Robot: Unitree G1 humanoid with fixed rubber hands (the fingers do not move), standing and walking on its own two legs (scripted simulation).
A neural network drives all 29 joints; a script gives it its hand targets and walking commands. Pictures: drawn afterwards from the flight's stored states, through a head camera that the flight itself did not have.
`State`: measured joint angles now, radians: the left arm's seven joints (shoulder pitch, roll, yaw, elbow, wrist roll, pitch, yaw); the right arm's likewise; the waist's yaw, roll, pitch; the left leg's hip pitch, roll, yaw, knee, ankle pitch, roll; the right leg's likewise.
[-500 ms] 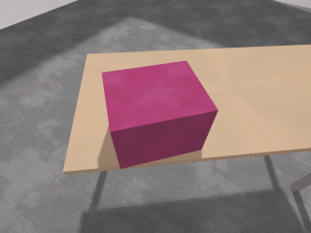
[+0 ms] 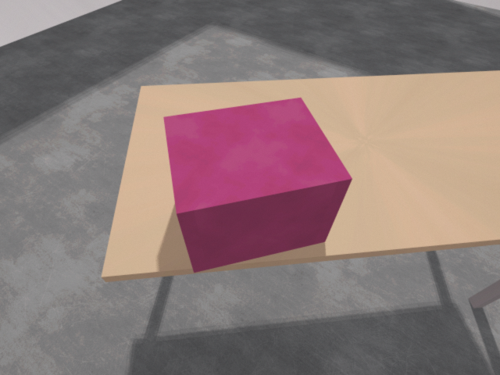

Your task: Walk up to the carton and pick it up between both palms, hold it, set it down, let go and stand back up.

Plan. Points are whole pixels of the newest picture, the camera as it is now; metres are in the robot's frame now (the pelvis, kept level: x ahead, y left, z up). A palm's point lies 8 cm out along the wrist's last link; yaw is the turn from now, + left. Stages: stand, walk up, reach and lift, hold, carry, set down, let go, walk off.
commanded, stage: stand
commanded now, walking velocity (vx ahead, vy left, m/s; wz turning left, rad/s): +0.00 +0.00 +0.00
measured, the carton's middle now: (248, 182) +0.45 +0.02 +0.01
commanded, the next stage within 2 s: none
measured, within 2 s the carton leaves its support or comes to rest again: neither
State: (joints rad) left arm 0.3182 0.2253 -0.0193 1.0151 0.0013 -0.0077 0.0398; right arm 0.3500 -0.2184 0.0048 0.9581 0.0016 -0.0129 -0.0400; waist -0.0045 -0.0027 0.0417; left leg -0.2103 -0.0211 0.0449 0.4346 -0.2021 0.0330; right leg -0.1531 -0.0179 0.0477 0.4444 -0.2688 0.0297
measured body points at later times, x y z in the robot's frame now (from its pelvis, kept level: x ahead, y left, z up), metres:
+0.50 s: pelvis +0.00 +0.00 +0.00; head +0.01 +0.00 +0.45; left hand +0.01 +0.24 -0.15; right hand +0.01 -0.25 -0.15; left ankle +0.02 +0.10 -0.74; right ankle -0.02 -0.14 -0.74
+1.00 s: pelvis +0.00 -0.01 +0.00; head +0.01 -0.01 +0.45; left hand +0.00 +0.24 -0.15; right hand -0.01 -0.25 -0.15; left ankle +0.02 +0.10 -0.74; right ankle -0.02 -0.14 -0.74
